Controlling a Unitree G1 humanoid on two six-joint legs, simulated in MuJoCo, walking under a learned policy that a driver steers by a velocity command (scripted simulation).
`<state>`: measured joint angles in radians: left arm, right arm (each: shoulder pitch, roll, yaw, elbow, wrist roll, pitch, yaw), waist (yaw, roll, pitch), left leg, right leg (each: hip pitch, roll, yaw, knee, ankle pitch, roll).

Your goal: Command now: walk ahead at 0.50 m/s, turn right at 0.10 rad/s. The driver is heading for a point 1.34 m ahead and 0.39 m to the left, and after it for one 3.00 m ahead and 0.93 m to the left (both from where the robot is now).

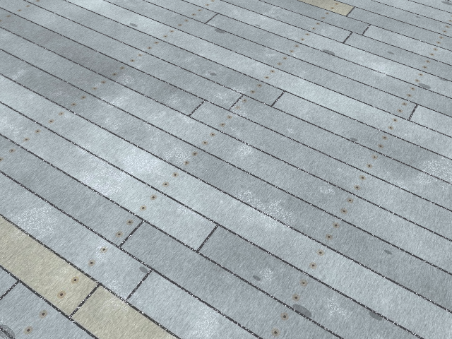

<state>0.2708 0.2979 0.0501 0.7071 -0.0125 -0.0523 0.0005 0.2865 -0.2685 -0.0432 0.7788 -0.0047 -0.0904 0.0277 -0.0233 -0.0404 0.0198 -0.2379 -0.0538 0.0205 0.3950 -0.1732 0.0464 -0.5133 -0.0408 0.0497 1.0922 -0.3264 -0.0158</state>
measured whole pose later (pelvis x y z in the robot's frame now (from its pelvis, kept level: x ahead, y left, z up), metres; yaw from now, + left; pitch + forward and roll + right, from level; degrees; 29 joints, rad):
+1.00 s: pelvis +0.55 +0.01 -0.01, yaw +13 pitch +2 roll +0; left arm 0.24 0.29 0.04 0.79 0.00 -0.11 0.00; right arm 0.22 -0.29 -0.06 0.70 0.01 -0.05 0.03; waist 0.00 -0.01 0.05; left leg -0.37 -0.09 -0.02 0.49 -0.16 0.09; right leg -0.42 -0.05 0.04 1.17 -0.38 0.00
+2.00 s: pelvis +1.02 +0.24 -0.01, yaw +48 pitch +1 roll +0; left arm 0.20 0.31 0.05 0.77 -0.01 -0.11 -0.01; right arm 0.23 -0.29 -0.07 0.63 0.01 -0.04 0.03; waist 0.00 -0.02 0.07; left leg -0.34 -0.11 0.00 0.49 -0.16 0.10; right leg -0.45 -0.08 0.04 1.17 -0.36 0.00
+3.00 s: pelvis +1.28 +0.48 +0.00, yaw +21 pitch +2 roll -1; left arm 0.20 0.36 0.10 0.66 -0.02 0.07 0.02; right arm 0.17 -0.26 -0.05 0.68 -0.02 0.00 -0.04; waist -0.01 -0.05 0.03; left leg -0.29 0.02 -0.01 0.47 -0.21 -0.01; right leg -0.54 0.07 0.09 1.12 -0.43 0.08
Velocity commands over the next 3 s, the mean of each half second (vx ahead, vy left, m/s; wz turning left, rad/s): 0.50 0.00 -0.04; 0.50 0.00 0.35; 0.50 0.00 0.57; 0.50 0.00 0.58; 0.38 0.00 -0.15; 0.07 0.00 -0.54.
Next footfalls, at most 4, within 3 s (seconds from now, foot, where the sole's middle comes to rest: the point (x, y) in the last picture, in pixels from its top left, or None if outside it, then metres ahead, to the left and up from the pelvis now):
0.32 right None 0.34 -0.15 -0.78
0.86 left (192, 292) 0.63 0.10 -0.78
1.32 right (231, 209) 0.94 -0.03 -0.78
1.84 left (128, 188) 1.04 0.35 -0.78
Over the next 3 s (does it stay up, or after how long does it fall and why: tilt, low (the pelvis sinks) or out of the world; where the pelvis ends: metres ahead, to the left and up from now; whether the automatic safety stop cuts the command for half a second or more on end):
stays up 1.28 0.48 0.00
